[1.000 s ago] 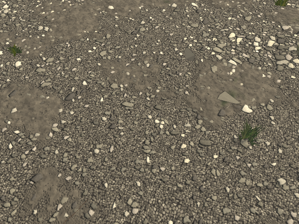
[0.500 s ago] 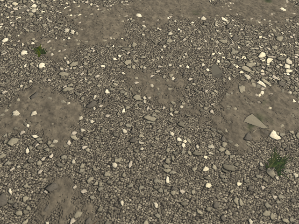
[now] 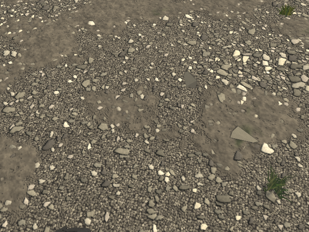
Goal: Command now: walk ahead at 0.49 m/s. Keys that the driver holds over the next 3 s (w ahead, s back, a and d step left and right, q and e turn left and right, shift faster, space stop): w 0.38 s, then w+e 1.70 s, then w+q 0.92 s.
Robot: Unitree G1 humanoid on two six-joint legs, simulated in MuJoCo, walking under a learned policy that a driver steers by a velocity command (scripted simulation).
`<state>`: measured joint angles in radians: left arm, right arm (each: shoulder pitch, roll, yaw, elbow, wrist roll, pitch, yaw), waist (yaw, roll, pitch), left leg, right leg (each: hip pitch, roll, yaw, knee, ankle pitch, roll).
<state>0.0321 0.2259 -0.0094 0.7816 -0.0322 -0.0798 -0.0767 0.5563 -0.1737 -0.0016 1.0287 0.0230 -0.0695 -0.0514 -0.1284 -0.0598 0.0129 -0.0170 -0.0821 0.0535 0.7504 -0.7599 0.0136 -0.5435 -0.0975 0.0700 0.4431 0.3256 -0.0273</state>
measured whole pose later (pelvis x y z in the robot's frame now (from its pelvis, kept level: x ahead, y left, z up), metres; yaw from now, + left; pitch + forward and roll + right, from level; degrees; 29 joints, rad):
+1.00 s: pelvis +0.55 +0.02 -0.07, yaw -16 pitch +2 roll +1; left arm 0.03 0.21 0.08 0.85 -0.03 -0.02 -0.05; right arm 0.38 -0.21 -0.08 1.01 0.00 -0.08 -0.04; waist -0.06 -0.03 0.02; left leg 0.11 0.00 0.30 0.24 -0.38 0.00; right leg -0.63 -0.05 -0.04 0.66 -0.02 -0.09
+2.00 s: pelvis +1.03 -0.22 -0.06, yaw -52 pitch +2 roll +2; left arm 0.09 0.26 0.07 0.67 -0.02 -0.02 -0.04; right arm 0.30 -0.29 -0.09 0.89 0.01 -0.08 0.00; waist -0.09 -0.03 0.03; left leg 0.06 0.01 0.24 0.24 -0.32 -0.02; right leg -0.63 -0.09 0.00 0.67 -0.05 -0.04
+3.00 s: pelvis +1.38 -0.67 -0.05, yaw -33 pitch +3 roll +0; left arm 0.06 0.28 0.04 0.69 0.00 -0.10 -0.01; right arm 0.31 -0.29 -0.07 0.72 0.02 -0.04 0.00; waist -0.07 -0.02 0.03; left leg -0.16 -0.11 -0.15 0.40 -0.28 0.07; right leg -0.61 -0.06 0.11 0.58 0.00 0.07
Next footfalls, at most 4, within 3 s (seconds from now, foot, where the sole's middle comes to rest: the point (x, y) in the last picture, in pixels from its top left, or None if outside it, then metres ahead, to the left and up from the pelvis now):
0.06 right None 0.23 -0.14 -0.83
0.50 left None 0.46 0.13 -0.83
1.08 right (170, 183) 0.72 -0.13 -0.83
1.54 left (151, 128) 1.07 -0.08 -0.83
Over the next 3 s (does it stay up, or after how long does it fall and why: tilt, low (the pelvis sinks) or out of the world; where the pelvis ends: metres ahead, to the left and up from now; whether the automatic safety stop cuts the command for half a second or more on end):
stays up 1.38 -0.67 -0.05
